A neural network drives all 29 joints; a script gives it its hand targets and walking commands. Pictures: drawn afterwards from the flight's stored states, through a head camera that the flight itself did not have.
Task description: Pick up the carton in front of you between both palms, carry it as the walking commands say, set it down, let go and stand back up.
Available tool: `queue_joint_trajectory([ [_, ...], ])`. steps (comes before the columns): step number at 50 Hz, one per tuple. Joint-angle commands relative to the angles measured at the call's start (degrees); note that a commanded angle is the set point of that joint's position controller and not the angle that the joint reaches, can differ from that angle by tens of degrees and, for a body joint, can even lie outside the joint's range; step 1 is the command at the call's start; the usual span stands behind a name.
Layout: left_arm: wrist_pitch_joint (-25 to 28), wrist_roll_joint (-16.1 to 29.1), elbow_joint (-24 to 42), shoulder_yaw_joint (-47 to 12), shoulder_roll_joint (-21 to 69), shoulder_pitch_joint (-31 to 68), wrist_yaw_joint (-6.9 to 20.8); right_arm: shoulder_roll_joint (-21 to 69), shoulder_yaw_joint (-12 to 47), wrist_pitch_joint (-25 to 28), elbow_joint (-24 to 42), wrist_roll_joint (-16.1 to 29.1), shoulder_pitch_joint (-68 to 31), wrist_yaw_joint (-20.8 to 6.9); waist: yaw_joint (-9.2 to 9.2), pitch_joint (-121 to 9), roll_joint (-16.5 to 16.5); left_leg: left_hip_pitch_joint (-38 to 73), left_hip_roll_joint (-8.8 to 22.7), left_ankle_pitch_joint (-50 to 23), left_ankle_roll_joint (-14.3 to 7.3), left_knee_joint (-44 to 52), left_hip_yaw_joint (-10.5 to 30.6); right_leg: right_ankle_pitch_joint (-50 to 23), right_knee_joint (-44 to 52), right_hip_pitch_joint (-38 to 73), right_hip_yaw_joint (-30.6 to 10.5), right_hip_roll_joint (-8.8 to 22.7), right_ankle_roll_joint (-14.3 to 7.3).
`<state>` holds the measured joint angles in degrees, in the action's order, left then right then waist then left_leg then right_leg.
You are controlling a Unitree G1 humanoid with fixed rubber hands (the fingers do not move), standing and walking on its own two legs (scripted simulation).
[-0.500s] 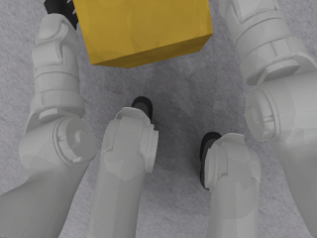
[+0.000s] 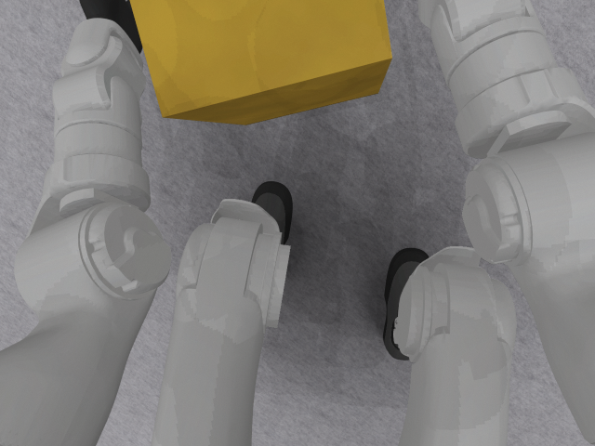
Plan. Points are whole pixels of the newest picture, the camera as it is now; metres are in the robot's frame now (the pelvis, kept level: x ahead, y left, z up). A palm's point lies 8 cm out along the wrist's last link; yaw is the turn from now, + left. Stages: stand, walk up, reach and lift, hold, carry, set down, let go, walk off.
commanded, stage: set down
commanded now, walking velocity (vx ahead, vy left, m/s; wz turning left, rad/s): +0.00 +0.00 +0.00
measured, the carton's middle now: (276, 13) +0.51 +0.15 -0.26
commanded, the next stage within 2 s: let go in 1.36 s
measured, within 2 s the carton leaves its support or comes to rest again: rests again in 0.08 s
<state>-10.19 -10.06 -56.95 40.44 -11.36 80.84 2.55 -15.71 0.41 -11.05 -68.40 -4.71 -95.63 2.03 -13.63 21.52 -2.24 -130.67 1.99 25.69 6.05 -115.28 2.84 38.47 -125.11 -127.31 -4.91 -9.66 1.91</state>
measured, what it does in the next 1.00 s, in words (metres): rises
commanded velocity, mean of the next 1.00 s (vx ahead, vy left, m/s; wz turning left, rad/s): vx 0.00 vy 0.00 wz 0.00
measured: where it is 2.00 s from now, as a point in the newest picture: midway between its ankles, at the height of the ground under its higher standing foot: (333, 288)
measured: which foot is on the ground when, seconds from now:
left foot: down 0.00-1.00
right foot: down 0.00-1.00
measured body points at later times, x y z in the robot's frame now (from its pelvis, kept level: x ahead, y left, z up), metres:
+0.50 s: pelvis -0.01 +0.02 +0.01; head +0.38 +0.05 +0.22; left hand +0.48 +0.34 -0.16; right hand +0.62 +0.00 -0.15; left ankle +0.15 +0.15 -0.36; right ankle +0.08 -0.11 -0.36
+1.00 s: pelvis +0.01 +0.02 +0.11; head +0.36 +0.06 +0.39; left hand +0.48 +0.35 +0.00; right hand +0.64 +0.00 +0.00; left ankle +0.15 +0.15 -0.36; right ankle +0.07 -0.11 -0.36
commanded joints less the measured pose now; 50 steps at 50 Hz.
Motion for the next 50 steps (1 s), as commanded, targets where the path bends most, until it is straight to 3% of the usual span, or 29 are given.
queue_joint_trajectory([
  [1,2.56,1.37,0.31,-4.40,12.86,15.92,3.28,16.33,5.65,2.13,6.33,2.27,-19.65,-4.02,-7.16,-50.57,-14.33,26.63,-3.05,-17.06,-2.95,2.78,-7.74,-17.57,13.60,21.49,1.43,3.17,-0.36],
  [5,7.18,4.06,-3.60,-0.62,-10.78,7.98,-3.63,-6.75,6.54,2.65,6.24,5.31,-18.47,1.45,-8.90,-53.26,-13.07,29.88,-1.27,-18.74,-1.97,3.32,-8.33,-18.41,13.67,23.97,0.48,5.32,0.98],
  [8,9.17,8.60,-3.92,-3.15,-14.09,10.38,-5.58,-7.96,9.73,2.33,5.91,9.02,-20.96,1.68,-10.02,-55.92,-13.10,31.65,-0.57,-20.84,-1.97,3.71,-8.43,-18.56,13.46,25.41,0.06,6.23,0.80],
  [12,10.28,13.24,-3.86,-6.97,-15.91,12.22,-5.80,-7.97,13.00,2.59,8.09,12.68,-23.08,0.82,-10.91,-60.28,-13.69,34.23,-0.36,-24.30,-2.64,3.87,-8.01,-20.17,12.16,27.31,0.58,6.91,0.67],
  [16,9.97,16.10,-0.44,-9.32,-16.94,12.31,-6.05,-8.97,13.53,2.31,11.73,13.62,-24.33,0.79,-11.36,-67.00,-14.45,40.34,-0.51,-27.68,-3.15,4.44,-7.58,-19.78,11.41,29.89,2.35,6.84,1.08],
  [21,7.47,18.64,6.84,-12.00,-17.29,10.73,-7.73,-12.05,11.10,0.59,16.45,12.39,-25.40,1.62,-10.80,-77.76,-14.31,51.67,-1.64,-29.59,-3.31,6.45,-7.90,-15.37,12.55,31.68,6.02,5.59,1.07],
  [24,4.78,19.45,11.91,-13.73,-16.51,9.90,-9.24,-13.18,9.19,-1.20,17.94,11.76,-24.79,2.16,-10.35,-83.88,-12.52,58.82,-2.62,-28.96,-3.15,8.68,-8.64,-11.63,14.66,32.45,8.03,4.48,0.48],
  [30,0.62,18.10,13.77,-16.28,-10.63,8.25,-10.19,-15.17,2.76,-3.43,10.38,9.24,-17.54,0.78,-6.98,-74.86,-5.76,56.88,-3.20,-21.07,-1.99,14.14,-9.13,-4.20,19.94,23.30,8.89,3.56,-1.15],
  [35,-0.31,16.32,15.25,-16.47,-7.34,7.77,-9.92,-15.62,-0.78,-3.03,6.47,6.80,-15.04,-0.51,-5.30,-72.49,-3.67,55.90,-3.46,-19.65,-0.98,17.21,-9.22,-3.38,24.31,20.62,8.64,3.12,-1.88],
  [38,-0.91,15.64,16.35,-15.76,-6.85,6.28,-9.78,-15.13,-1.41,-3.08,6.96,6.11,-14.47,-0.87,-5.83,-74.84,-4.42,56.54,-3.82,-20.67,-0.72,19.39,-9.51,-4.55,26.86,22.96,8.59,2.85,-1.83],
  [44,-2.44,14.87,20.43,-13.57,-7.82,1.47,-9.30,-13.32,-1.20,-4.56,12.92,5.31,-13.76,-1.00,-7.56,-82.92,-9.27,56.98,-4.69,-25.16,-0.93,24.54,-10.62,-10.02,31.90,33.43,8.43,2.26,-1.00],
  [50,-4.22,14.07,24.80,-12.17,-7.97,-2.23,-8.00,-11.29,-2.22,-6.83,18.54,3.55,-11.60,-1.51,-7.76,-88.18,-12.65,57.58,-5.36,-28.83,-1.23,30.50,-11.61,-15.98,37.56,43.16,8.19,1.56,-0.22],
])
